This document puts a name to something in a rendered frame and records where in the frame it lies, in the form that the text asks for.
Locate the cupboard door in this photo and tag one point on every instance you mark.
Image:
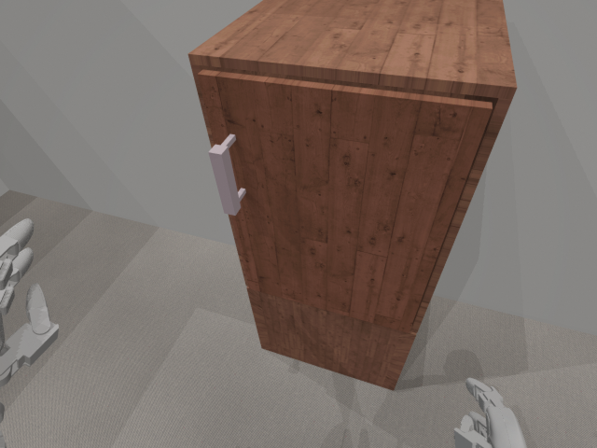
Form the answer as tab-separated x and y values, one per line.
349	191

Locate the right robot hand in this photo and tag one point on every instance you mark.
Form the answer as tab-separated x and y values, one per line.
500	428

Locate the left robot hand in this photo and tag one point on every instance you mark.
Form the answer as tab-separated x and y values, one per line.
30	341

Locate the handle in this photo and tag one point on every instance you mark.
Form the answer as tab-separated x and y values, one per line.
224	177

